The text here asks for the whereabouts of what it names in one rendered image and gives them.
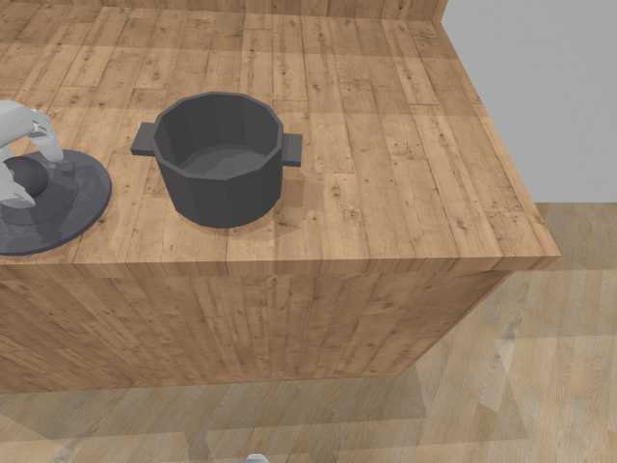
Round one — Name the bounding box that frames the robot left hand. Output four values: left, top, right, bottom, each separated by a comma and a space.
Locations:
0, 99, 64, 208

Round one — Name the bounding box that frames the pot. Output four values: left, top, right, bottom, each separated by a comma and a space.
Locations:
130, 91, 303, 229

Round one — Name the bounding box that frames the lid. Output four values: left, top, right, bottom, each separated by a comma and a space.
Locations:
0, 150, 112, 257

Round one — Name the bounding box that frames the knob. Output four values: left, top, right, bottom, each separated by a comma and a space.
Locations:
2, 156, 48, 198

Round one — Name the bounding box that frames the table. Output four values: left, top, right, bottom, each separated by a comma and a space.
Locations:
0, 0, 561, 395

